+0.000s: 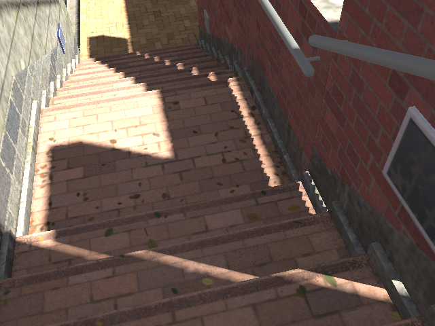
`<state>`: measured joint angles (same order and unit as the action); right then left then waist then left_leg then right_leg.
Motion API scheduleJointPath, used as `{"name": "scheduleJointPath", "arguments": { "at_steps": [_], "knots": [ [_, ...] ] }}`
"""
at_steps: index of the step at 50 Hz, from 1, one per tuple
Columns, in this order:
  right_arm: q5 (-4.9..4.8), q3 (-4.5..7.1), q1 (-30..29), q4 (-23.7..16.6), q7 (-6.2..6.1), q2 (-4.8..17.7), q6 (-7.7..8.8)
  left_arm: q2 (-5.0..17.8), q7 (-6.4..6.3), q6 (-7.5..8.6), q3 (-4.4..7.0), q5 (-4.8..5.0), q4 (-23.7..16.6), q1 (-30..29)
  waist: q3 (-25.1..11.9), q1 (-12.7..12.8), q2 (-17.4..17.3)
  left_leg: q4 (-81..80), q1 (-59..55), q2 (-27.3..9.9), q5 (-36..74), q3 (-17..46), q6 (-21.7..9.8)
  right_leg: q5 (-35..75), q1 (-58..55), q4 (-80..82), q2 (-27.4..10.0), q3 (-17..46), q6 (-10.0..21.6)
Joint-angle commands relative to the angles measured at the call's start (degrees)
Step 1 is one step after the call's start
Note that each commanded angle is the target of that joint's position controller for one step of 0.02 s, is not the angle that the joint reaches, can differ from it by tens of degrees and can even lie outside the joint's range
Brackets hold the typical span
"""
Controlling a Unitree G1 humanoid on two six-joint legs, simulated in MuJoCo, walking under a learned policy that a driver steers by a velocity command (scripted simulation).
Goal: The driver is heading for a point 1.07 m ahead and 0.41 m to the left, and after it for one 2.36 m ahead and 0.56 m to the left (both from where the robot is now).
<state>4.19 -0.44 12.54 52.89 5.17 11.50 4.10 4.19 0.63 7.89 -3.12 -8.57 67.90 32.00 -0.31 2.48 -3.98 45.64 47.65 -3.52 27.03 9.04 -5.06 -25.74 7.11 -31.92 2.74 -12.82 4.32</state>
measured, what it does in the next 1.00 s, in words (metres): goes down, turning left: left foot 0.15 m lower, then right foot 0.15 m lower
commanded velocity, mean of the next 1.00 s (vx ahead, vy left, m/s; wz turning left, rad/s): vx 0.50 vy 0.00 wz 0.56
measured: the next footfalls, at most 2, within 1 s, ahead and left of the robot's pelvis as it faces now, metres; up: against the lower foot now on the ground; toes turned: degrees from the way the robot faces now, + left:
left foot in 0.28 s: +0.31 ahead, +0.15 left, -0.15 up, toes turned +15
right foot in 0.68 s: +0.63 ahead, -0.03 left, -0.31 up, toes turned +21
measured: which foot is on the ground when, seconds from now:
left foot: up 0.00-0.26, down 0.28-0.66, up 0.68-1.00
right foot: down 0.00-0.30, up 0.32-0.66, down 0.68-1.00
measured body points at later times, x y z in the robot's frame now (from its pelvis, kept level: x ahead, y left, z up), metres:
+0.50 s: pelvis +0.33 +0.05 -0.16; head +0.35 +0.05 +0.29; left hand +0.39 +0.32 -0.27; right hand +0.33 -0.19 -0.31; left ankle +0.27 +0.14 -0.87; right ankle +0.47 -0.08 -0.81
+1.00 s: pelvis +0.60 +0.05 -0.30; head +0.61 +0.05 +0.15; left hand +0.40 +0.15 -0.45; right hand +0.83 -0.06 -0.43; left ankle +0.66 +0.27 -0.93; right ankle +0.60 -0.04 -1.02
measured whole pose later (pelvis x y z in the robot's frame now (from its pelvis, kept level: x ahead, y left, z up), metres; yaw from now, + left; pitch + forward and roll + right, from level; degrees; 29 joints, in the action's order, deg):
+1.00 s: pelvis +0.60 +0.05 -0.30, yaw +35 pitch +1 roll -3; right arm 3.9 0.3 12.2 49.5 6.3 12.8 4.1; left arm 8.4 1.3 8.4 -2.7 -6.9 61.9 31.9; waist -1.9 3.8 -2.5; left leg 64.8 51.4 -4.3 7.0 4.2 -4.3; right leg -22.1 9.7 -30.5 0.8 -15.2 3.6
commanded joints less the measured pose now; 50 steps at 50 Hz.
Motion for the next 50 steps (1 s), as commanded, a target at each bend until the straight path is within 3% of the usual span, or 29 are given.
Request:
{"name": "scheduleJointPath", "arguments": {
  "at_steps": [1, 9, 11, 13, 14, 15, 16, 17, 18, 20, 21, 22, 23, 25, 26, 28, 32, 33, 34, 35, 36, 37, 38, 39, 41, 42, 45, 47, 50],
  "knots": [
    [-0.71, 0.62, -4.88, -5.05, 0.17, 2.51, 0.21, 6.35, -0.35, 0.60, 0.04, -0.11, -0.74, 5.27, 7.48, -0.91, 4.31, -2.12, -5.31, -1.31, 2.71, -1.29, -0.07, 23.58, 5.32, 11.06, -16.58, 7.40, 6.16],
    [0.93, 0.64, -16.82, -6.58, 0.43, 1.47, -0.89, 6.72, -3.17, -1.78, 1.26, 3.36, -0.38, 13.67, 11.23, 4.18, 6.39, -22.63, -5.93, -2.25, -11.04, -9.63, 1.22, 32.65, -12.13, -0.93, -15.65, 7.90, 2.87],
    [1.36, 1.25, -15.30, -3.92, -0.24, 3.09, -0.39, 8.16, -3.41, -2.56, 1.98, 3.81, -0.82, 12.54, 9.21, 3.70, 5.54, -26.10, -11.46, -1.02, -16.26, -12.05, 1.39, 41.80, -12.76, -6.57, -15.91, 7.34, 1.47],
    [1.04, 2.48, -0.88, 2.32, -1.72, 5.39, 1.32, 12.10, -2.40, -3.36, 2.87, 3.13, -1.64, 10.18, 5.00, -1.60, 3.17, -27.04, -32.42, 1.57, -12.86, -15.81, 1.27, 45.16, -4.06, -21.55, -14.26, 5.35, -0.39],
    [0.01, 4.55, 14.64, 7.49, -2.36, 9.09, 2.17, 13.79, 0.00, -4.19, 2.92, 1.37, -2.60, 6.85, 1.50, -8.73, 0.82, -27.39, -55.08, 2.60, -1.96, -17.79, -1.35, 42.79, 8.97, -33.60, -13.10, 3.14, -2.74],
    [1.60, 5.32, 34.95, 13.25, -1.97, 11.52, 1.12, 8.05, 3.72, -4.28, 2.23, 1.30, -1.52, 10.99, -13.83, -13.24, -10.76, -12.34, -92.68, -6.21, 24.67, -8.39, -12.68, -5.29, 33.98, -64.42, -5.46, 0.59, -7.91],
    [-0.57, 7.78, 40.75, 14.94, -2.22, 18.86, 0.67, 8.32, 7.13, -3.40, 1.38, 2.52, -7.45, 8.79, -31.46, -15.26, -9.44, -1.52, -113.44, -15.10, 41.45, 8.47, -22.47, -22.33, 45.71, -83.73, -3.36, 9.54, -10.15],
    [0.29, 8.25, 43.10, 15.77, -3.57, 17.02, 1.69, 10.35, 6.78, -0.35, 2.13, 5.54, -15.98, -11.47, -20.06, -22.25, -4.91, -3.91, -113.62, -18.32, 29.61, 15.69, -24.30, -25.70, 69.84, -88.14, -3.70, 13.63, -13.85],
    [-0.31, 7.35, 35.62, 13.95, -4.31, 13.81, 1.93, 13.49, 5.13, 1.00, 3.05, 7.15, -20.91, -22.21, -12.16, -20.36, 6.57, -9.25, -98.72, -17.46, 8.46, 13.47, -20.06, -23.65, 71.36, -77.55, -6.12, 15.22, -12.15],
    [0.66, 3.68, 12.46, 7.52, -2.24, 4.96, 1.22, 14.77, 1.94, -0.18, 3.99, 4.83, -20.19, -16.81, 3.06, -5.38, 11.38, -18.58, -49.42, -15.56, -14.91, 8.57, -17.28, -12.37, 50.36, -56.24, -11.97, 17.74, -4.60],
    [0.64, 1.13, 1.25, 2.05, -2.07, 0.44, 2.43, 10.71, 0.73, -1.56, 2.96, 3.00, -17.88, -12.91, 9.32, 0.72, 8.50, -25.04, -22.96, -12.78, -20.42, 4.98, -15.13, 2.84, 34.71, -38.87, -14.71, 20.54, -1.76],
    [-0.84, 0.96, -3.65, -0.56, -1.76, 1.84, 3.15, 7.99, 0.45, -2.86, 2.22, 2.50, -16.33, -9.33, 11.77, 2.69, 2.97, -28.24, -6.07, -8.91, -24.54, 1.58, -15.33, 10.98, 23.40, -27.60, -13.83, 18.07, -1.71],
    [-1.15, 1.53, -2.02, -0.30, -1.35, 5.11, 3.63, 7.22, 0.81, -3.82, 2.17, 2.37, -17.53, -8.71, 7.85, 4.08, -0.31, -27.58, -0.95, -5.20, -29.38, 2.03, -14.69, 15.31, 13.94, -27.11, -11.36, 15.03, -1.29],
    [1.53, 2.47, -2.24, -3.42, -0.67, 9.33, 4.42, 7.56, 2.05, -3.70, 1.25, 2.65, -17.39, -2.70, 4.12, 5.77, 3.90, -16.77, 10.46, -0.62, -32.88, -1.48, -11.60, 31.80, 1.42, -30.24, -7.48, 10.27, -1.60],
    [2.77, 1.94, 1.99, -2.85, -1.76, 6.95, 5.60, 7.05, 2.38, -3.33, 0.54, 2.55, -17.96, -7.12, 3.36, 1.06, 5.69, -11.40, 2.31, 1.17, -39.81, -0.41, -10.07, 46.92, 9.34, -22.11, -9.69, 18.22, -2.92],
    [1.56, 1.23, 6.96, -2.23, -3.43, 6.53, 5.75, 10.45, 1.65, -4.21, 0.89, 3.97, -19.82, -13.75, 4.61, -1.70, 4.35, -3.69, 1.44, 5.08, -57.06, -2.23, -6.11, 59.82, 3.55, -5.26, -8.14, 13.52, -5.17],
    [-0.82, 1.13, 20.59, -0.40, -3.19, 9.44, 1.92, 15.78, 2.11, -4.32, 2.39, 3.98, -21.47, -20.65, 8.36, -5.75, 4.76, 8.87, -20.69, 0.08, -59.34, 13.81, -6.49, 50.91, 7.47, 19.59, -8.26, 12.56, -4.29],
    [0.24, 1.23, 19.25, -1.06, -1.83, 11.14, 1.14, 18.73, 1.60, -3.32, 4.16, 4.73, -20.49, -16.43, 4.82, -2.95, 2.63, 14.92, -19.74, -0.28, -51.40, 15.79, -4.74, 47.13, -0.95, 13.08, -8.56, 11.81, -1.71],
    [2.12, 0.57, 18.25, -1.38, -0.10, 8.45, 1.42, 24.30, 1.32, -2.24, 7.04, 5.47, -17.27, -3.87, -2.54, 3.04, 5.18, 30.12, -14.21, 2.95, -43.13, 11.65, 0.22, 49.27, -16.27, 5.45, -11.95, 14.99, 4.63],
    [0.32, -1.31, 32.51, 1.01, 0.66, -3.36, 1.55, 27.30, 2.27, -1.84, 8.37, 4.40, -15.96, 4.54, -22.15, -0.25, 21.62, 60.44, -0.13, 10.02, -72.95, 0.03, 4.60, 85.04, -41.68, -12.60, -25.41, 23.33, 18.34],
    [-2.43, -0.55, 31.77, -1.14, 1.35, 0.70, 1.20, 26.91, 3.50, -2.81, 7.55, 2.95, -16.06, 8.18, -23.20, 2.61, 18.60, 78.81, 15.99, 11.94, -75.12, -0.57, 5.25, 74.48, -43.52, -7.12, -30.92, 38.38, 20.96],
    [-3.25, 0.15, 20.34, -5.34, 0.62, 4.39, 1.13, 26.22, 4.61, -3.85, 7.57, 2.65, -15.42, 5.78, -12.57, 4.30, 15.01, 84.17, 31.06, 9.39, -68.70, -1.51, 5.12, 47.36, -34.66, -0.69, -33.01, 44.30, 19.22],
    [-2.73, 0.51, 13.02, -5.89, -1.02, 5.93, 1.15, 21.36, 4.95, -3.45, 6.21, 3.48, -15.58, 0.56, -0.93, 2.82, 9.44, 79.56, 34.02, 4.69, -56.31, -1.70, 3.90, 16.17, -17.10, 5.89, -30.08, 41.65, 14.75],
    [-1.76, -0.63, 14.43, -4.97, -1.96, 3.22, 0.62, 12.76, 4.85, -2.81, 3.67, 2.36, -17.36, -5.68, 1.91, -1.49, 3.30, 65.99, 23.64, -0.52, -43.10, 1.71, 1.59, 8.46, -3.23, 9.07, -25.95, 32.15, 10.24],
    [-1.08, -0.77, 11.78, -6.27, -0.89, 2.17, -0.11, 9.04, 3.19, -1.65, 2.18, 2.72, -15.43, -6.81, 7.30, -5.30, 6.39, 61.56, 11.75, -3.36, -46.92, -2.66, 0.76, 11.37, 15.48, 15.64, -26.41, 28.78, 11.30],
    [0.90, -1.22, 11.86, -6.15, -0.29, 0.83, -0.12, 5.43, 1.37, 0.01, 1.22, 3.43, -15.50, -10.76, 7.29, -6.42, 4.12, 45.37, 11.71, -6.30, -31.09, 0.25, -0.89, 9.88, 15.79, 14.98, -20.89, 24.01, 8.71],
    [-0.43, 0.74, 2.94, -5.82, 1.46, 4.45, 0.85, 9.60, -1.08, 2.92, 1.17, 2.73, -11.26, -3.09, 4.45, 0.23, 9.09, 20.90, 4.32, -4.19, -16.98, -4.31, 0.26, 16.71, 13.88, 18.26, -19.16, 14.78, 8.97],
    [-1.06, 1.52, 3.50, -5.51, 1.49, 4.19, 0.70, 13.39, -0.12, 2.00, 1.78, 2.07, -8.41, 1.19, 3.90, -1.04, 7.13, 19.55, 6.56, -2.67, -17.67, -1.71, 0.74, 32.09, 6.74, 16.07, -22.40, 15.42, 10.06],
    [0.13, 1.21, 3.02, -4.85, 1.16, 2.65, 0.23, 14.38, 0.70, 1.02, 2.45, 1.21, -7.90, -0.96, 1.16, -4.00, 5.53, 20.16, 4.51, -2.18, -18.47, -3.02, 0.79, 48.98, 0.02, 11.67, -22.71, 9.93, 7.84]
  ]
}}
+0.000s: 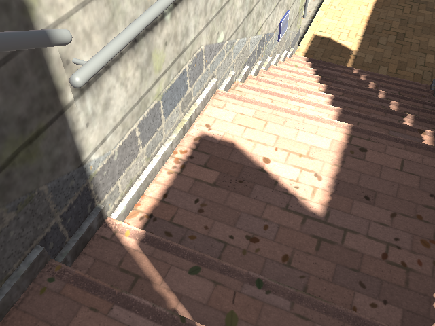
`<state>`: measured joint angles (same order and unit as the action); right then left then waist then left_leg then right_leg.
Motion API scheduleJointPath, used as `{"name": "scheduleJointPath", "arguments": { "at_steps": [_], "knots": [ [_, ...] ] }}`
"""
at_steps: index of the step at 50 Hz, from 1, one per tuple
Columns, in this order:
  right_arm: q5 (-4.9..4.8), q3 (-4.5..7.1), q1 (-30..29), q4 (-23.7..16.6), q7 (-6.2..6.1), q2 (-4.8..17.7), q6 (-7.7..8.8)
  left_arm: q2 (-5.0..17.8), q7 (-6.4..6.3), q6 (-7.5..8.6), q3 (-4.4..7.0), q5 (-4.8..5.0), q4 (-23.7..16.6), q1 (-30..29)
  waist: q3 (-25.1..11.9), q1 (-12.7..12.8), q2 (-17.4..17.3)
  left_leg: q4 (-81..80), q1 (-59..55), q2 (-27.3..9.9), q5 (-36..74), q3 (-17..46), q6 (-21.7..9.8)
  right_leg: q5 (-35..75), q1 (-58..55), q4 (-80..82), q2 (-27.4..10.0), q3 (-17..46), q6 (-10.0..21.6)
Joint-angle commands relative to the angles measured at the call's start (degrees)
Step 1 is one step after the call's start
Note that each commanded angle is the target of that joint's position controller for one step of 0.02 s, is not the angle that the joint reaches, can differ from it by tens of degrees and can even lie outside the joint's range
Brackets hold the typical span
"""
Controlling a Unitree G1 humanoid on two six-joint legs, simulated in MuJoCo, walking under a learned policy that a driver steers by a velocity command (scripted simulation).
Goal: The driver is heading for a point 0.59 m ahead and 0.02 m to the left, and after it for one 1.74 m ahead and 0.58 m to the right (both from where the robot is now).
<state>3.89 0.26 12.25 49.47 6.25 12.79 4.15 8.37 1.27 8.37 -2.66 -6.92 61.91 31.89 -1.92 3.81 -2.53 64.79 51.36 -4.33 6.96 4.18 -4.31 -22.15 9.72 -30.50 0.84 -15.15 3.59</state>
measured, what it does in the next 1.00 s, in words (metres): goes down: left foot, then right foot 0.15 m lower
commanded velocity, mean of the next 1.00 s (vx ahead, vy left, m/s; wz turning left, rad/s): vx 0.50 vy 0.00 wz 0.17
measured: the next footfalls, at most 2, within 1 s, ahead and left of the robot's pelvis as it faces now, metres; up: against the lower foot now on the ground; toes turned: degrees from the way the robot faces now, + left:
left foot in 0.28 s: +0.19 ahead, +0.16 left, +0.00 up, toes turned +16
right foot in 0.62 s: +0.44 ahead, +0.02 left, -0.15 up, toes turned +17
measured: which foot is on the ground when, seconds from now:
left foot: up 0.00-0.26, down 0.28-0.62, up 0.64-0.90, down 0.92-1.00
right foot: down 0.00-0.30, up 0.32-0.60, down 0.62-0.94, up 0.96-1.00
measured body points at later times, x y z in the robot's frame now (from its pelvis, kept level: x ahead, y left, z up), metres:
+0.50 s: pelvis +0.25 +0.07 -0.04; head +0.25 +0.07 +0.41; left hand +0.37 +0.36 -0.13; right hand +0.28 -0.17 -0.19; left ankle +0.15 +0.15 -0.72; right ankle +0.37 -0.06 -0.74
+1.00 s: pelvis +0.52 +0.15 -0.21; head +0.52 +0.14 +0.24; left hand +0.54 +0.41 -0.34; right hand +0.70 -0.06 -0.31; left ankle +0.54 +0.27 -0.88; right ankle +0.46 +0.01 -0.80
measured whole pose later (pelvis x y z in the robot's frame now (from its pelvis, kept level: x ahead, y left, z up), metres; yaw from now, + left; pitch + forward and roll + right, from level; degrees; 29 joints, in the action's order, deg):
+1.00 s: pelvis +0.52 +0.15 -0.21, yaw +7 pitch +2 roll +1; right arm 5.5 -2.1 12.6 40.4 4.5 13.2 7.1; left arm 14.6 4.4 7.9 1.2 -3.8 49.4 19.7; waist -2.5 0.9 1.1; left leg 59.3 34.4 -0.6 -28.2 -3.2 -2.1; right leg -28.3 32.4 -84.3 6.8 8.0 6.0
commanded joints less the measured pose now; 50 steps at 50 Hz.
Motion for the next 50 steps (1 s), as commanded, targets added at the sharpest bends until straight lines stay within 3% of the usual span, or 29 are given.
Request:
{"name": "scheduleJointPath", "arguments": {
  "at_steps": [1, 9, 13, 14, 15, 16, 17, 18, 20, 22, 23, 24, 29, 30, 31, 32, 33, 34, 35, 36, 37, 39, 42, 44, 46, 47, 48, 49, 50],
  "knots": [
    [0.68, 0.97, 3.66, -1.15, 0.31, 2.48, -0.11, 9.39, -0.16, 0.42, 1.90, -0.25, -1.03, 0.21, 3.70, -4.53, 3.71, 3.66, 0.63, -1.14, -0.57, 1.64, 0.13, 41.39, -3.18, 8.95, -20.17, 11.30, 7.88],
    [-0.65, 1.65, -10.99, -7.82, 0.34, 1.64, 0.67, 10.28, -2.63, 0.01, 2.96, 1.79, 2.28, 8.28, 7.00, 1.51, 7.80, -5.23, 1.48, -0.73, -21.26, -6.66, 1.43, 52.43, -18.59, 5.18, -21.06, 5.90, 7.13],
    [0.08, 4.38, 2.55, -4.25, -1.67, 5.68, 1.42, 19.06, -0.53, 0.03, 6.56, 1.74, -2.24, -2.64, 5.73, -6.41, 9.65, -11.50, -33.47, 8.56, -25.52, -15.72, 1.47, 66.72, -0.67, -5.73, -18.35, -1.68, 5.93],
    [-0.17, 6.64, 12.96, 0.53, -2.68, 9.52, 2.54, 21.59, 0.92, -0.59, 7.83, 2.08, -2.94, -7.10, 4.40, -12.37, 6.06, -22.37, -47.22, 11.79, -17.89, -18.03, 0.17, 60.11, 6.56, -18.67, -15.53, -1.98, 4.85],
    [1.02, 8.18, 23.03, 4.80, -4.77, 13.38, 3.42, 16.95, 2.90, -0.82, 7.41, 0.53, -5.12, -10.39, -1.87, -16.03, -1.65, -23.02, -70.72, 6.49, -0.90, -5.59, -8.24, 27.62, 26.91, -41.38, -9.28, 1.67, 0.24],
    [2.00, 6.59, 32.26, 7.61, -5.71, 13.02, 3.81, 7.18, 5.51, 0.12, 4.78, 1.53, -10.86, -12.11, -15.28, -15.53, -5.89, -31.89, -84.52, -8.82, 8.26, 19.87, -21.38, -18.01, 39.09, -55.66, -0.46, 10.25, -1.89],
    [2.31, 5.71, 32.48, 9.43, -5.68, 8.67, 4.87, 6.14, 5.52, 0.32, 4.61, 5.75, -19.03, -27.82, -0.95, -19.00, 2.16, -39.43, -73.22, -12.89, -4.26, 29.21, -19.55, -15.68, 49.47, -49.88, -0.15, 19.07, -1.06],
    [0.08, 4.70, 25.10, 8.93, -4.86, 5.22, 5.38, 6.60, 3.92, -0.47, 5.13, 5.52, -22.24, -33.06, 6.27, -15.67, 1.76, -38.97, -62.03, -12.85, -15.36, 27.71, -17.13, -12.45, 49.62, -44.74, -3.98, 22.14, -2.01],
    [-1.21, 1.67, 11.63, 5.99, -3.93, -0.78, 4.38, 7.65, 1.75, -2.16, 4.73, 0.92, -18.96, -23.20, 6.90, -5.33, 3.93, -29.94, -39.06, -8.34, -23.32, 17.07, -12.82, -1.75, 36.83, -37.33, -6.70, 23.25, -0.23],
    [-0.56, 0.17, -1.04, -1.99, -4.93, -0.27, 4.11, 6.06, 0.41, -1.92, 4.10, -0.22, -13.75, -10.57, 6.00, 0.15, 1.09, -29.98, -8.17, 2.81, -26.72, 1.19, -7.23, 25.34, 8.52, -20.43, -4.37, 19.67, 0.06],
    [-5.10, 4.52, -1.60, 3.34, -8.12, 8.83, 0.91, 9.43, 0.07, -5.15, 6.00, 7.73, -13.31, -7.59, 6.94, 7.04, -4.60, -31.04, -3.33, 4.59, -25.06, 3.71, -7.99, 33.76, -1.81, -15.43, 1.29, 9.26, -4.91],
    [2.14, 1.01, -0.34, -2.98, -6.05, 5.16, 3.41, 6.42, 0.91, -2.64, 3.71, 4.85, -12.94, -9.28, 4.68, -0.36, 1.93, -24.83, 2.70, 5.12, -34.57, -4.92, -4.39, 44.16, -5.86, -13.87, -2.23, 16.39, -6.31],
    [1.65, 1.44, 10.45, 1.42, -3.40, 9.36, 3.36, 10.21, 1.39, -2.48, 4.78, 1.04, -15.73, -10.04, 9.37, 0.85, 2.35, -7.13, -4.67, -0.16, -43.65, 6.73, -7.02, 33.06, -14.39, -7.56, 0.54, 8.86, -6.39],
    [-4.46, 3.93, 6.45, 2.72, -6.19, 9.43, 0.07, 10.72, 0.06, -3.98, 6.07, 7.65, -12.88, -2.38, 0.84, 6.22, 2.28, 8.01, -17.20, 3.00, -13.05, -3.65, -5.84, 43.49, -14.54, 6.73, 1.43, 7.15, -4.23],
    [-4.89, 4.23, 7.73, 1.73, -7.37, 9.55, -1.78, 12.68, -0.27, -5.03, 6.64, 8.03, -10.66, 2.41, -0.46, 6.27, 6.69, 30.07, -19.67, 7.24, -12.26, -5.89, -5.01, 41.98, -16.21, 16.24, -3.92, 16.35, -0.36],
    [3.36, -1.46, 26.87, 4.70, -0.73, -6.27, 0.79, 22.89, 2.34, -2.48, 8.75, 2.09, -6.34, 15.91, -11.09, 0.82, 25.53, 57.87, -2.16, 10.74, -53.40, 3.88, 0.70, 76.78, -42.98, -12.08, -15.45, 30.13, 20.83],
    [1.43, -0.49, 22.43, 1.10, 0.47, -2.85, 1.92, 22.52, 3.38, -2.14, 9.69, 0.04, -8.10, 13.04, -7.79, 3.55, 9.11, 63.12, 19.53, 12.24, -50.48, 5.62, 4.03, 76.14, -44.36, -7.70, -20.68, 46.06, 26.23],
    [-0.10, 1.07, 11.53, -4.83, 0.56, 5.70, 2.48, 20.80, 3.46, -1.99, 9.42, -1.19, -9.79, 4.30, -0.66, 3.92, 1.62, 54.36, 29.97, 6.95, -42.95, 5.39, 6.92, 60.02, -38.81, -4.58, -24.18, 46.56, 24.05],
    [-0.75, 0.80, 8.74, -7.54, -0.10, 6.91, 1.91, 17.58, 3.55, -1.67, 8.34, 1.17, -10.36, -3.78, 3.52, 2.06, 3.86, 53.89, 38.47, 3.66, -37.06, 7.53, 6.99, 22.77, -29.10, 0.13, -26.05, 56.51, 24.13],
    [0.56, 0.38, 7.45, -5.92, -2.07, 6.64, 1.94, 7.47, 3.22, -1.60, 4.77, 1.25, -9.82, -7.12, 6.15, -0.06, -3.46, 43.23, 33.93, -1.22, -23.42, 9.78, 5.68, 17.26, -14.63, 2.64, -22.24, 51.29, 19.84],
    [2.37, -1.29, 7.21, -6.21, -3.24, 3.94, 1.30, 1.45, 2.76, -1.43, 2.22, 0.98, -10.60, -12.99, 10.08, -5.13, 0.44, 28.12, 23.60, -4.73, -14.88, 8.31, 4.73, 18.85, 3.61, 5.68, -16.86, 45.23, 17.82],
    [2.11, -1.93, 5.80, -6.61, -3.26, 3.12, -0.16, 4.38, 1.67, -0.10, 2.84, 3.94, -13.22, -21.20, 5.75, -6.30, 5.02, 2.35, -8.03, -4.36, -1.16, 0.18, 6.25, 5.50, 32.63, 8.37, -4.99, 31.80, 18.25],
    [1.34, -4.01, -0.94, -10.87, -1.65, -0.26, -1.68, 15.12, 1.70, 1.46, 4.64, 4.32, -10.75, -14.01, 3.76, -5.20, 2.28, -3.89, -35.13, 1.41, -11.76, -9.33, 9.09, 0.22, 44.96, 5.91, -1.72, 28.91, 14.35],
    [3.19, -1.84, 6.89, -9.27, -2.17, 6.61, -0.96, 19.03, 2.93, 1.59, 5.23, 3.38, -15.03, -18.16, 2.80, -8.83, 3.72, 0.58, -42.48, 5.48, -12.55, -10.63, 8.41, 10.98, 39.53, -5.28, -3.42, 31.86, 13.81],
    [1.44, 2.00, 22.98, -6.96, -3.56, 14.44, 1.11, 17.74, 4.22, 1.99, 6.43, 2.98, -20.15, -26.20, -2.69, -17.13, -0.39, -13.00, -54.89, 8.23, -23.66, -7.41, 3.31, 29.68, 35.58, -30.82, -0.37, 31.42, 11.36],
    [0.64, 2.72, 27.53, -6.06, -3.40, 19.39, 2.14, 8.57, 4.35, 2.58, 4.55, 2.03, -18.76, -13.72, -15.40, -13.67, -11.14, -16.75, -66.91, -8.38, 2.51, 13.87, -15.10, 12.81, 39.37, -54.92, 6.44, 26.80, 4.85],
    [2.01, 1.09, 27.93, -6.33, -1.47, 14.28, 2.73, 4.88, 4.66, 2.32, 3.07, 3.38, -17.36, -6.87, -15.37, -11.41, -12.03, -29.22, -66.32, -19.89, 16.40, 38.78, -28.34, -12.65, 52.32, -69.17, 8.37, 25.55, 2.61],
    [2.49, 0.56, 24.76, -4.72, -0.98, 9.94, 3.39, 8.02, 3.04, 0.78, 3.92, 4.08, -19.44, -13.21, -2.04, -11.85, -4.01, -37.04, -56.62, -21.67, -15.32, 45.24, -24.91, -5.38, 62.56, -66.72, 4.99, 27.39, 1.96],
    [0.45, -0.80, 17.74, -5.14, -1.36, 5.42, 3.47, 7.54, 1.41, -0.91, 3.78, 2.82, -20.31, -17.89, 3.12, -9.07, 0.70, -34.66, -45.62, -19.16, -35.06, 39.07, -20.27, 2.04, 63.73, -62.61, -0.55, 27.26, 1.14]
  ]
}}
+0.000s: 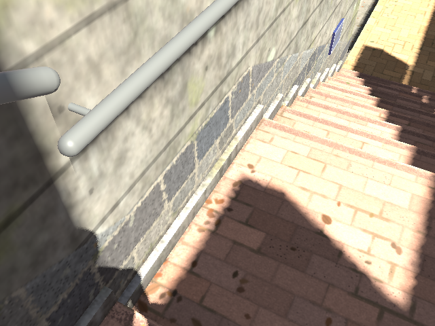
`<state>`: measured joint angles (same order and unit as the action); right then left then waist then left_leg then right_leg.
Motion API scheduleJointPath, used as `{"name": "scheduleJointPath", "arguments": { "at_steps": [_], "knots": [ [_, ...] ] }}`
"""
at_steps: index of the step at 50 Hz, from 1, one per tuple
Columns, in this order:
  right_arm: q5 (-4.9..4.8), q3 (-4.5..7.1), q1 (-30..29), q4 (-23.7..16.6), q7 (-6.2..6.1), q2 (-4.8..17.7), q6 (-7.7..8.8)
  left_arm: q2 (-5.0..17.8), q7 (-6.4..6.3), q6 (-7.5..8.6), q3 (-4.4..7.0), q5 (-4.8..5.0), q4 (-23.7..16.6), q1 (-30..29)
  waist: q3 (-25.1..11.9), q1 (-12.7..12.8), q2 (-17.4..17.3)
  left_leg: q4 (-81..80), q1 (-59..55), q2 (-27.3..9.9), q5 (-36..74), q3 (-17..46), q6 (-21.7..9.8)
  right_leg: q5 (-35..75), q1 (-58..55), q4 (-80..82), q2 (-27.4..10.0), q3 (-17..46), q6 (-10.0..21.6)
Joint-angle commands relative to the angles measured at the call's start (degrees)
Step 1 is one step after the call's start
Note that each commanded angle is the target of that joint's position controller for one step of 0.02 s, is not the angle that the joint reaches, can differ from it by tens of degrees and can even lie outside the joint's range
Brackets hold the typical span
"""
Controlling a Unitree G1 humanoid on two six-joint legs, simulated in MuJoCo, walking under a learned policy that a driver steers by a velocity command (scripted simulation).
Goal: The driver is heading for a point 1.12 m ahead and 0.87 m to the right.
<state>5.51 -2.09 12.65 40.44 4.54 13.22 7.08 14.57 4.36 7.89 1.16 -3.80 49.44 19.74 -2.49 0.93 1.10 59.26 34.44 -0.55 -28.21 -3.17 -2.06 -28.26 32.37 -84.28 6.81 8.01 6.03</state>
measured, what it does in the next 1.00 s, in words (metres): goes down, turning right: right foot 0.15 m lower, then left foot 0.15 m lower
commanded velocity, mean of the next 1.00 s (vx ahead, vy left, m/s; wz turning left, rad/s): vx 0.50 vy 0.00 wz -0.57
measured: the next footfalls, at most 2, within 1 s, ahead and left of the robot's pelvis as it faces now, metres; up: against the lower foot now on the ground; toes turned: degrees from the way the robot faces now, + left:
right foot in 0.32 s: +0.26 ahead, -0.15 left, -0.15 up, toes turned -16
left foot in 0.76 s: +0.64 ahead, -0.04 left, -0.31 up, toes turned -28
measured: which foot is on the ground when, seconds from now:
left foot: down 0.00-0.32, up 0.34-0.74, down 0.76-1.00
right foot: up 0.00-0.30, down 0.32-0.78, up 0.80-1.00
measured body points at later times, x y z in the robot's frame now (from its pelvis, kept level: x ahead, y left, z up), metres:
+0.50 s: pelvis +0.26 -0.08 -0.11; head +0.27 -0.08 +0.34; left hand +0.35 +0.16 -0.25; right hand +0.29 -0.35 -0.23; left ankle +0.36 +0.07 -0.71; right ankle +0.22 -0.14 -0.82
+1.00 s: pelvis +0.55 -0.11 -0.24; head +0.56 -0.10 +0.21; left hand +0.79 +0.04 -0.36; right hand +0.41 -0.32 -0.38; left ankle +0.61 -0.02 -0.97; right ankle +0.53 -0.26 -0.80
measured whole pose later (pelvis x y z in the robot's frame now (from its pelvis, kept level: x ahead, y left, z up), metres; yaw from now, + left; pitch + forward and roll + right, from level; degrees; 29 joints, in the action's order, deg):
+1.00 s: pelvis +0.55 -0.11 -0.24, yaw -36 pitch +0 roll +1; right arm 0.8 1.7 22.1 56.0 -0.9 11.6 3.5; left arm 13.3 -4.1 -0.2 3.1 3.0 42.7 15.2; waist -0.4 0.7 2.7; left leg 30.4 13.3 -0.9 -17.0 -7.9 -1.3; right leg -9.8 52.5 -90.5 -2.1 2.6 0.7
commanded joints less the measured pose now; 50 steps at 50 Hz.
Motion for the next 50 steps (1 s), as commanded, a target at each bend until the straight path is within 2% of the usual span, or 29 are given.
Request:
{"name": "scheduleJointPath", "arguments": {
  "at_steps": [1, 2, 4, 7, 9, 12, 14, 16, 17, 18, 19, 20, 21, 22, 25, 27, 29, 30, 32, 35, 36, 37, 38, 39, 40, 41, 43, 46, 50],
  "knots": [
    [-1.40, -0.04, 10.31, 2.80, 0.10, -0.39, 0.23, 1.76, -3.05, -1.67, 0.28, -1.23, -5.85, -4.83, 2.53, -3.30, -1.30, -27.19, -19.91, -21.41, -2.87, 40.38, -21.10, 13.30, 34.30, -4.13, -9.61, 3.52, -2.81],
    [-0.36, -1.12, 4.76, 2.60, -1.03, -4.25, -0.28, -0.11, -3.62, -2.69, -0.71, -3.01, -4.31, -1.74, 3.57, 0.26, -1.15, -28.21, -9.66, -20.60, -0.46, 35.23, -18.14, 17.49, 25.97, 2.08, -12.88, 3.87, -3.20],
    [0.24, -1.04, -1.82, 2.73, -3.70, -2.72, 1.19, -1.06, -2.04, -3.42, -1.24, -4.65, -2.94, -0.67, 4.07, 2.31, -3.67, -25.62, 2.38, -14.22, 2.02, 20.95, -11.64, 33.32, 14.61, 12.26, -14.30, 1.81, -4.12],
    [1.23, 0.43, 5.89, 6.25, -5.41, 4.46, 2.71, 4.26, 0.50, -2.60, 0.97, -2.66, -4.52, -10.09, 3.40, -2.47, -3.44, -18.50, 10.75, -7.85, -9.49, -0.59, -4.28, 50.86, -6.72, 35.35, -10.73, -11.23, -4.46],
    [1.61, 0.69, 12.90, 10.17, -3.71, 6.11, 1.63, 5.23, 0.75, -2.84, 1.04, -1.89, -8.31, -19.94, 6.85, -5.61, -6.07, -19.50, 3.51, -13.69, -10.58, 4.32, -5.87, 45.19, -5.34, 39.81, -10.56, -10.86, -4.17],
    [-0.57, 1.60, 14.58, 13.25, -2.96, 8.31, 0.66, 4.53, -1.03, -3.82, 0.36, -2.31, -9.65, -25.28, 10.26, -7.71, -5.84, -16.75, -11.83, -19.89, -3.26, 10.33, -5.97, 37.25, -0.12, 51.09, -12.39, -8.06, -3.35],
    [0.67, 1.88, 13.34, 12.61, -2.30, 9.09, -0.34, 5.12, -1.69, -3.59, 1.20, -3.06, -5.89, -13.43, 8.08, -2.62, -3.11, -5.82, -8.70, -17.81, 3.77, 5.55, -3.40, 40.91, -17.40, 49.43, -9.41, -12.21, -1.86],
    [0.21, 3.69, 3.81, 11.42, 0.00, 14.49, -2.46, 13.03, -2.50, -2.10, 5.16, -0.94, 0.23, 6.76, 5.11, 9.26, 5.26, 22.06, -5.55, -9.92, 14.20, -4.87, 1.22, 46.47, -38.52, 66.51, -6.28, -16.27, 0.06],
    [0.69, 1.86, 17.68, 12.52, 2.33, 4.55, -2.41, 17.03, -2.17, -2.54, 6.26, -1.41, 4.91, 18.16, -11.94, 5.12, 17.12, 50.52, 11.82, -2.43, -15.60, -5.08, 4.25, 75.84, -68.83, 43.62, -14.50, -2.75, 13.95],
    [-0.70, 0.87, 11.46, 8.36, 3.70, 3.75, -1.74, 16.10, -2.27, -2.08, 6.62, -1.72, 6.19, 24.89, -15.80, 10.95, 10.68, 56.72, 26.85, -1.17, -16.61, 1.84, 4.37, 74.89, -76.97, 44.56, -19.66, 7.42, 17.26],
    [-2.91, 1.61, -1.85, 1.88, 3.01, 6.55, -0.35, 14.62, -2.02, -0.91, 5.98, -1.58, 6.20, 24.02, -5.63, 13.42, 5.06, 55.88, 37.63, -1.66, -15.54, 3.21, 4.28, 63.51, -69.51, 48.39, -21.43, 10.94, 14.53],
    [-3.60, 1.50, -2.93, -1.51, 0.72, 6.11, 0.38, 13.91, -0.38, -0.05, 5.10, 0.46, 3.70, 14.85, -0.89, 8.28, 5.22, 53.73, 45.75, -2.97, -8.33, 8.97, 4.75, 29.58, -59.70, 53.21, -26.87, 25.26, 16.65],
    [-1.85, 1.25, -3.33, -0.31, -1.88, 6.34, 1.20, 4.53, -0.65, 0.84, 1.55, -0.09, 0.72, 4.59, 4.47, 3.99, -5.72, 35.76, 42.12, -8.04, 7.42, 14.56, 3.07, 20.35, -43.46, 55.85, -26.96, 22.62, 12.51],
    [-0.03, 0.85, 0.32, 1.22, -3.24, 6.31, 0.70, 2.49, 0.33, 0.92, -0.32, -0.86, -0.41, -2.31, 6.93, -1.99, -3.56, 30.25, 33.61, -10.25, 14.43, 15.24, 1.92, 15.02, -25.92, 58.95, -25.78, 22.54, 14.52],
    [0.54, -0.38, -0.01, 2.76, -3.67, 4.67, -1.85, 5.41, 0.02, 0.50, -0.94, 0.26, -4.29, -13.14, 4.36, -5.14, -1.89, 10.21, 10.17, -9.02, 26.23, 10.13, 3.78, 8.06, 1.54, 63.51, -17.56, 16.07, 16.97],
    [0.79, -1.41, 1.42, 2.53, -2.31, 3.17, -1.90, 8.38, -0.72, 1.19, -0.79, -1.01, -4.43, -10.14, -0.37, -5.03, -4.16, 9.49, -1.55, -5.91, 30.61, 6.00, 4.12, 20.28, 6.16, 54.00, -12.44, 10.12, 14.89],
    [2.05, -1.69, -7.09, 1.51, -1.27, 5.22, -1.06, 4.26, -2.83, 1.41, -2.27, -0.95, -1.01, 3.50, 2.66, 3.68, -3.22, -6.55, 15.32, -6.39, 46.65, 10.51, 5.28, 10.14, -12.28, 42.41, -10.76, 12.70, 12.48],
    [1.83, -2.03, -9.95, 1.57, -1.28, 5.20, -1.34, 2.56, -2.93, 1.02, -2.66, -1.01, 0.30, 6.51, 3.97, 5.22, -2.45, -17.05, 14.94, -6.12, 54.51, 10.35, 4.60, 2.98, -13.01, 39.77, -9.27, 13.08, 10.79],
    [-0.39, -2.48, -13.29, -0.98, -1.04, 3.25, -3.07, 7.69, -0.95, -0.66, -1.74, -2.54, 1.71, 8.55, 5.03, 4.30, -0.34, -22.19, -9.98, -2.40, 54.83, 3.24, 4.20, -5.71, 6.02, 41.32, -7.52, 12.07, 9.82],
    [0.10, -1.00, -12.33, -1.26, -1.04, 6.98, -3.51, 9.10, 0.18, -1.18, -0.06, -0.89, 0.77, 7.27, 9.62, 3.87, 1.84, -30.70, -9.36, -2.82, 44.90, 5.60, 3.83, -2.33, -4.02, 35.67, -9.19, 20.73, 10.22],
    [0.25, -0.43, -14.93, -1.57, -0.98, 7.62, -3.66, 7.94, -0.28, -0.97, 0.31, 1.19, 2.01, 9.06, 11.46, 5.47, 1.23, -40.84, -7.74, -2.51, 44.44, 5.35, 3.67, -0.54, -11.70, 32.62, -7.91, 20.62, 9.00],
    [-1.01, 0.33, -10.08, 0.45, -1.26, 8.67, -3.41, 6.43, -0.14, -1.83, -0.64, 0.90, 1.32, 6.75, 9.67, 2.32, 1.76, -46.42, -15.84, -3.03, 45.65, 3.79, 2.16, 2.19, -12.23, 25.07, -6.76, 20.38, 6.90],
    [-10.82, 4.60, -3.74, 2.34, -3.26, 10.74, -1.67, 2.69, -4.18, -4.13, 1.15, 6.79, 4.13, 9.99, 4.13, 0.90, 1.64, -44.79, -23.17, -7.61, 53.14, 11.62, -0.40, 6.52, -13.48, 14.54, -3.32, 15.79, 2.98],
    [-10.94, 4.96, 11.03, 6.50, -3.74, 11.46, -1.76, 0.45, -4.82, -4.54, 0.20, 5.53, 5.27, 10.55, -4.58, -5.28, -0.19, -30.40, -44.64, -12.24, 69.10, 11.88, -0.84, -11.75, 0.78, -3.14, -0.81, 10.58, -0.05],
    [-8.06, 5.74, 18.83, 9.25, -3.61, 12.24, -2.07, -4.27, -4.88, -4.70, -0.28, 7.81, 5.62, 20.62, -15.59, -4.57, -10.88, -14.47, -67.93, -19.37, 70.10, 14.69, -5.06, -25.77, 21.53, -28.37, 1.89, 7.95, -3.23],
    [-8.95, 7.51, 20.20, 10.57, -3.06, 15.51, -2.88, -2.20, -5.64, -4.02, -0.89, 9.85, 0.89, 20.63, -21.29, -4.51, -17.55, -23.76, -68.19, -27.46, 38.55, 32.56, -9.64, -16.00, 29.75, -38.71, -2.46, 4.89, -4.80],
    [-6.44, 6.00, 10.85, 8.09, -4.80, 6.98, -3.54, 2.87, -8.40, -5.42, 1.09, 8.66, -8.27, -2.67, -4.08, -6.13, -2.01, -42.81, -46.86, -24.24, -5.19, 32.98, -9.18, 3.54, 37.63, -33.33, -7.50, -4.47, -4.96],
    [-5.24, 3.87, 3.70, 10.60, -4.67, 1.03, -2.51, 1.01, -9.29, -7.86, 1.72, 7.16, -11.05, -4.53, 8.05, 0.81, -6.70, -43.88, -21.51, -19.79, 4.86, 21.87, -7.15, 13.26, 31.79, -23.45, -11.55, 0.73, -3.38],
    [-4.06, 4.60, 1.83, 9.93, -7.25, 3.65, -1.71, -0.92, -7.80, -7.20, 2.37, 6.01, -11.41, -4.55, 7.69, 2.90, -8.44, -46.26, -7.12, -12.38, 20.11, 4.02, -5.55, 29.58, 13.71, 10.51, -10.63, -1.03, -6.76]
  ]
}}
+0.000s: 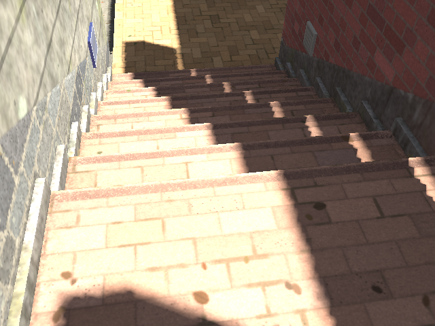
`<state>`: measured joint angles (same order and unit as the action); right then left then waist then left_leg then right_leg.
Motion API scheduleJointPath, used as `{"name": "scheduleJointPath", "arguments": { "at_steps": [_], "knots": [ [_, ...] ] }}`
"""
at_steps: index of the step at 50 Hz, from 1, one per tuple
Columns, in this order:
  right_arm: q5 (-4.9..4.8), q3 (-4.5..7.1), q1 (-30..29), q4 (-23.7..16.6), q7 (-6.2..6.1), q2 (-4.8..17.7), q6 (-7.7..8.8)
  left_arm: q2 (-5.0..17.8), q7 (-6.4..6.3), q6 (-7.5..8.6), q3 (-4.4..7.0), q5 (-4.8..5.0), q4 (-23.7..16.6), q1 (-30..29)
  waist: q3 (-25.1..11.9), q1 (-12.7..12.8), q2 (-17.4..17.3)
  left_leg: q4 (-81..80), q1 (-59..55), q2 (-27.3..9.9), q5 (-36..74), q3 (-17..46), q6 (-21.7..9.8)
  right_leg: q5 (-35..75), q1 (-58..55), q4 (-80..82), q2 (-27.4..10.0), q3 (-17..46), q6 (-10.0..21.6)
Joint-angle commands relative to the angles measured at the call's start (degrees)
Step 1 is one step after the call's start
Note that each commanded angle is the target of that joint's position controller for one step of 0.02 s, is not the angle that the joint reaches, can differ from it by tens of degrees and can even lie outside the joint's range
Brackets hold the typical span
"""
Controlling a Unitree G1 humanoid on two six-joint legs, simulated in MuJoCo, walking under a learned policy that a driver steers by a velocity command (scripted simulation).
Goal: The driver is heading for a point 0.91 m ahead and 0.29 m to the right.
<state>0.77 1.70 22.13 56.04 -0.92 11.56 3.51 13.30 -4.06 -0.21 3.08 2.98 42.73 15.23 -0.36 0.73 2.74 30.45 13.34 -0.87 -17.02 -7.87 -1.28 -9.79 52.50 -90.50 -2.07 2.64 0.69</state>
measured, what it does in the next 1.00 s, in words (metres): walks ahead, turning right: right foot, then left foot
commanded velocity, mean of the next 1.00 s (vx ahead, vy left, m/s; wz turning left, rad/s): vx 0.30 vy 0.00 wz -0.49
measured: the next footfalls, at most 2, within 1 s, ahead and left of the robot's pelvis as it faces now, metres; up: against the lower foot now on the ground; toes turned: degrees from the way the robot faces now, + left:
right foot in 0.28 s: +0.30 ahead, -0.15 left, +0.00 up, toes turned -12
left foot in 0.72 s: +0.56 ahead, -0.08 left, +0.00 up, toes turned -31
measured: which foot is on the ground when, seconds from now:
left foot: down 0.00-0.28, up 0.30-0.70, down 0.72-1.00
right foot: up 0.00-0.26, down 0.28-0.74, up 0.76-1.00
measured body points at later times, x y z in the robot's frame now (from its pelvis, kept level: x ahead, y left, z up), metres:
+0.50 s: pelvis +0.26 -0.08 +0.01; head +0.30 -0.11 +0.46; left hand +0.46 +0.14 -0.10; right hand +0.33 -0.39 -0.09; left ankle +0.36 +0.09 -0.65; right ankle +0.26 -0.14 -0.73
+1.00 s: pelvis +0.41 -0.11 +0.00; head +0.43 -0.13 +0.45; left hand +0.67 +0.03 -0.10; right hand +0.39 -0.40 -0.11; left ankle +0.53 -0.06 -0.73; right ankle +0.33 -0.22 -0.71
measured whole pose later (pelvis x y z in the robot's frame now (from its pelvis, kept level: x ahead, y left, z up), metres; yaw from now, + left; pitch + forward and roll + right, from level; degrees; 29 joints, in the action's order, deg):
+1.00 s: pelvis +0.41 -0.11 +0.00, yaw -29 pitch +2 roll +1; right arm -0.4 3.0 8.7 45.1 -1.6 13.0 0.3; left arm 13.8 -1.2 -1.4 3.0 1.1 41.3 8.2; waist 1.0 -1.7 0.4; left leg 24.9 21.6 2.5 -5.7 0.6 -2.5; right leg -22.3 20.9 -41.8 -0.2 2.7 -1.0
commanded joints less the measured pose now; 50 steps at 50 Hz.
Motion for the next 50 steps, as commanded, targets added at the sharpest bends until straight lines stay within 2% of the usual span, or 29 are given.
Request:
{"name": "scheduleJointPath", "arguments": {
  "at_steps": [1, 4, 7, 8, 10, 12, 13, 14, 15, 16, 17, 18, 19, 20, 21, 25, 27, 31, 35, 36, 37, 38, 39, 40, 42, 44, 45, 47, 50],
  "knots": [
    [0.47, 1.20, -5.36, -5.24, -2.61, 6.31, 1.82, -0.78, 1.32, 1.09, 0.40, -1.26, -4.81, -1.63, 3.40, 1.95, -8.57, -16.28, 9.61, -12.34, 12.84, 7.41, -6.77, 16.34, -7.61, 23.27, -1.83, 3.90, -1.75],
    [-1.66, 2.57, -1.14, -4.81, -3.38, 8.87, 1.14, -1.60, 3.66, 0.62, -0.03, -1.07, -9.01, -10.98, 2.00, -1.45, -7.23, -15.73, -3.60, -15.41, 20.39, 7.81, -7.17, 17.91, -6.14, 36.51, -1.09, 2.39, -0.73],
    [-1.76, 3.75, 0.70, -5.95, -2.78, 9.90, 0.03, -1.32, 5.31, 0.36, -0.10, -0.52, -13.64, -19.90, 4.53, -4.36, -4.68, -15.76, -12.21, -17.74, 17.94, 7.61, -7.45, 13.05, -3.10, 42.91, -0.87, 0.82, 1.02],
    [-0.92, 3.78, 0.87, -5.35, -2.55, 10.27, -0.19, -1.22, 5.77, 0.47, -0.10, -0.99, -14.01, -20.37, 4.63, -4.42, -4.56, -14.89, -13.45, -17.71, 18.56, 5.84, -6.77, 11.45, -3.79, 44.81, -1.15, -0.28, 2.34],
    [-1.69, 4.46, 2.40, -4.63, -2.39, 10.71, -0.71, -0.57, 6.29, 1.24, 0.20, -0.72, -14.98, -23.09, 6.45, -5.30, -5.34, -13.48, -15.89, -18.54, 22.08, 4.81, -6.25, 3.05, -4.95, 47.05, -0.37, -3.30, 3.69],
    [-2.15, 5.42, 0.92, -5.45, -2.17, 13.48, -0.86, 1.19, 6.55, 1.13, 1.13, -1.16, -14.72, -20.44, 4.08, -2.82, -6.63, -6.63, -15.12, -17.06, 43.11, -0.25, -5.34, -4.83, -15.89, 50.34, 3.00, -8.57, 5.99],
    [-2.09, 6.00, 0.64, -5.32, -1.91, 15.85, -1.02, 2.65, 6.45, 1.35, 2.14, -1.05, -14.19, -15.64, 1.42, 0.44, -7.11, 0.58, -13.79, -16.78, 56.54, -2.15, -5.13, -6.51, -24.07, 51.37, 5.22, -10.33, 7.54],
    [-2.60, 5.63, -0.32, -6.45, -1.57, 14.73, -0.40, 5.82, 6.43, 1.30, 3.98, -1.49, -11.24, -6.09, -3.96, 5.39, -7.40, 12.13, -8.73, -15.06, 59.00, -4.27, -3.71, 0.19, -39.69, 57.18, 7.10, -9.25, 9.78],
    [-1.08, 5.21, -0.75, -7.50, -1.16, 12.78, 0.52, 10.66, 5.20, 0.58, 5.94, -0.73, -8.30, 3.58, -9.65, 9.51, -1.81, 32.09, 9.95, -11.86, 35.02, -3.87, -0.53, 6.45, -60.91, 57.53, 0.04, 4.91, 14.30],
    [-0.11, 2.61, 2.80, -11.91, 0.78, 5.80, 3.42, 17.51, 5.00, 1.21, 6.49, -1.32, -9.00, 3.56, -18.50, 2.98, 14.61, 52.48, 31.99, 0.16, -16.27, 4.30, 1.59, -5.53, -76.36, 66.98, -14.39, 38.93, 25.55],
    [-1.91, 3.85, -6.55, -12.70, 1.76, 10.59, 6.07, 12.64, 4.39, 1.30, 5.18, -3.15, -9.03, 8.30, -20.80, 8.60, 6.14, 54.89, 39.40, 0.32, -14.70, 14.44, 0.82, -4.27, -77.81, 73.98, -16.67, 44.53, 24.30],
    [-2.99, 4.20, -11.51, -13.97, 1.38, 11.27, 6.20, 10.12, 4.30, 1.83, 4.27, -2.90, -7.63, 4.12, -12.19, 6.98, 4.18, 50.42, 43.42, -1.72, -9.12, 13.65, 0.75, 11.00, -72.97, 72.41, -14.94, 33.05, 21.12],
    [-1.06, 3.84, -11.83, -13.91, 0.34, 9.82, 5.69, 8.96, 4.33, 2.35, 4.03, -1.64, -8.43, -2.57, -7.88, 2.88, -1.90, 44.22, 38.45, -3.98, -5.18, 13.22, 1.30, 24.63, -62.23, 70.89, -11.44, 23.90, 18.01],
    [-0.09, 4.59, -9.55, -13.09, -0.51, 9.77, 4.52, 7.63, 4.59, 2.66, 3.73, -0.70, -9.21, -7.75, -5.71, -0.82, -2.99, 39.54, 32.76, -5.49, -3.89, 12.67, 2.17, 30.77, -53.68, 70.81, -8.55, 18.38, 15.52],
    [-0.23, 4.97, -7.63, -13.24, -0.66, 9.89, 3.32, 6.81, 4.79, 2.93, 3.45, -1.31, -9.53, -9.79, -6.39, -2.71, -3.51, 37.72, 27.81, -6.56, -2.14, 12.92, 2.46, 34.22, -49.50, 71.42, -7.23, 16.42, 14.65],
    [0.61, 4.44, -11.26, -15.64, -1.17, 6.88, 1.27, 8.82, 4.38, 2.67, 4.13, -1.22, -7.55, -8.14, -6.04, -2.83, -1.87, 24.48, 22.79, -2.16, 6.13, 10.25, 3.72, 43.33, -39.74, 71.12, -3.06, 10.45, 13.85],
    [0.53, 3.79, -16.38, -17.26, -0.83, 5.57, 1.71, 9.45, 3.18, 1.12, 4.62, -0.14, -6.22, -7.11, -6.08, -1.42, 0.40, 12.10, 17.57, 0.66, 15.63, 8.60, 2.76, 39.60, -36.46, 68.69, 0.77, 7.73, 10.59],
    [-0.35, 3.75, -23.93, -19.37, 0.06, 7.09, 1.70, 8.63, 1.72, -0.28, 4.68, -0.87, -4.58, -2.12, -5.83, 2.08, 4.02, 2.44, 13.25, 4.37, 22.50, 9.80, 2.98, 26.78, -37.10, 66.40, 0.79, 13.99, 7.39],
    [-0.03, 4.13, -19.15, -18.26, -0.46, 9.54, 1.95, 7.00, 1.30, 0.45, 3.98, -0.45, -6.25, -6.48, -6.51, -3.39, 4.66, -3.36, 7.31, 1.98, 20.95, 13.58, 0.74, 22.43, -41.41, 58.52, -1.08, 20.21, 7.28],
    [0.79, 4.55, -16.37, -17.94, -0.80, 11.08, 2.54, 5.30, 1.29, 0.74, 3.44, -0.80, -6.81, -6.07, -9.15, -4.90, 0.50, -6.24, -2.18, -1.80, 32.32, 15.67, -0.74, 18.89, -39.24, 51.13, 2.55, 17.74, 5.21],
    [2.32, 4.58, -14.53, -18.05, -0.81, 13.11, 2.43, 2.82, 1.54, 0.97, 2.85, -1.63, -6.48, 1.13, -15.80, -2.18, -12.89, -1.63, -19.07, -13.44, 59.69, 26.59, -8.89, -9.20, -28.40, 35.12, 9.91, 13.67, 1.33],
    [1.61, 4.53, -11.12, -17.12, -0.37, 11.67, 1.60, 6.48, 1.99, 0.65, 2.61, -1.33, -6.25, 6.00, -24.39, -2.14, -22.78, -3.99, -27.63, -24.30, 59.19, 41.43, -19.10, -33.09, -20.57, 22.50, 13.24, 12.84, -0.83],
    [0.82, 4.12, -13.24, -18.83, -0.19, 10.43, 0.87, 12.43, 2.21, 0.11, 3.97, -0.99, -5.26, 4.12, -23.19, -2.42, -14.68, -6.15, -22.85, -24.87, 46.46, 42.40, -20.11, -29.20, -18.55, 14.46, 10.01, 13.73, -1.95],
    [0.33, 3.51, -15.99, -19.90, -0.35, 8.20, -0.31, 12.65, 1.94, -1.03, 4.07, -0.89, -5.07, -0.88, -17.61, -3.55, -9.07, -6.50, -18.37, -20.30, 38.33, 35.96, -17.32, -24.90, -16.77, 11.25, 8.17, 11.02, -3.21],
    [0.08, 2.19, -19.19, -18.76, -0.94, 6.15, -2.35, 9.16, 1.21, -2.93, 3.27, -1.61, -4.54, -2.11, -8.37, -1.15, -6.23, -9.75, -4.60, -13.74, 26.34, 27.54, -12.47, -20.69, -18.98, 16.60, 5.31, 7.56, -4.41],
    [0.34, 1.96, -20.89, -17.37, -0.73, 6.02, -3.15, 3.88, 1.95, -3.16, 1.53, -1.22, -3.27, 1.14, -6.81, 1.74, -9.18, -14.15, 4.95, -5.85, 9.91, 18.84, -8.22, -16.89, -28.76, 30.63, 3.87, 0.36, -4.56],
    [-0.31, 2.45, -20.71, -16.75, -0.65, 7.03, -3.25, 2.57, 2.23, -2.63, 0.91, -1.38, -3.16, 0.33, -6.15, 1.03, -11.49, -16.03, 6.59, -3.98, 4.57, 17.22, -8.02, -17.13, -31.85, 36.93, 4.09, -2.24, -4.62],
    [-1.38, 3.60, -17.95, -15.62, -0.80, 10.23, -2.88, 3.74, 2.58, -1.29, 0.90, -2.09, -4.11, -3.55, -5.37, -0.97, -13.01, -18.13, 5.28, -6.72, -2.98, 21.32, -10.33, -16.81, -33.25, 44.89, 3.44, -2.99, -3.39],
    [-1.82, 3.82, -15.96, -14.46, -1.07, 12.15, -1.85, 5.48, 3.28, 0.27, 1.39, -2.15, -2.59, -1.79, -5.63, 0.83, -10.62, -19.07, 8.16, -9.54, -12.06, 23.55, -10.42, -6.18, -42.39, 57.78, 3.80, -4.85, 0.85]
  ]
}}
